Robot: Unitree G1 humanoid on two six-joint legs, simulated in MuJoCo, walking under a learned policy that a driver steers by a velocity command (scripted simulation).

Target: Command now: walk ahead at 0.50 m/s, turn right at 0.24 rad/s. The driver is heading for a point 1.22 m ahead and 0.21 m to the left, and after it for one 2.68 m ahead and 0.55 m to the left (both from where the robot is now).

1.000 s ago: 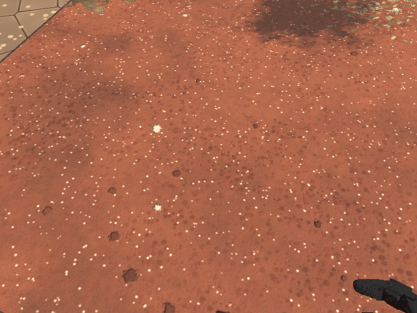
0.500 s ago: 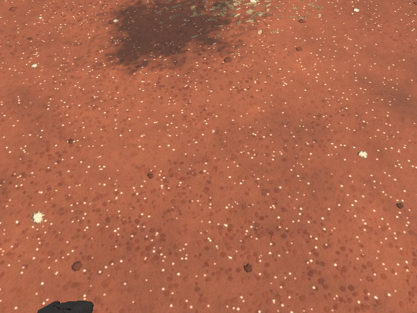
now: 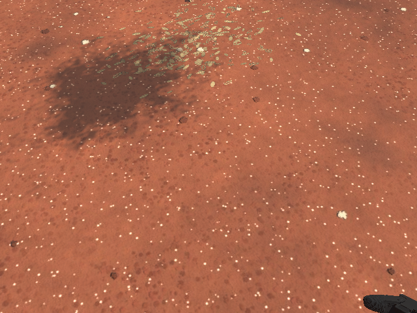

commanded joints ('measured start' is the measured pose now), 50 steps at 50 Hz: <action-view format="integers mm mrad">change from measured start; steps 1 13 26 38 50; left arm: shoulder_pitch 34 -272 72 -133 -83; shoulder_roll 125 10 157 96 196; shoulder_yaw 10 -22 34 19 46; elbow -79 -150 -84 -5 55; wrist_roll -22 14 17 36 -1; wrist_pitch -30 -42 -44 -83 -4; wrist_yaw -1 -21 -34 -17 19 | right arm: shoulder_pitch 309 250 370 143 170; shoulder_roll -171 -164 -135 -70 -149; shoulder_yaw -61 -38 -5 -20 -64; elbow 25 74 100 41 -52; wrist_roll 27 27 39 33 34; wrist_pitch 4 27 31 81 87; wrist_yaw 1 -21 -25 -17 30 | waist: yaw -145 -115 60 -51 -146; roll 193 95 -180 -30 -64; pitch -169 22 -327 37 -77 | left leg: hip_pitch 699 327 -284 -233 137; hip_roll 410 216 33 151 -25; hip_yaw -734 -136 -135 -112 118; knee -265 -390 742 350 41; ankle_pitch -424 177 -430 166 -10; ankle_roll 245 174 -2 -44 113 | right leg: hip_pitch -639 -477 527 37 231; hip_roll -41 -169 -473 -300 -329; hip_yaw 7 -163 484 -231 -415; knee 540 -61 -433 -655 -146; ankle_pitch -36 475 151 575 1237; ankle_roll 14 55 -259 -139 -35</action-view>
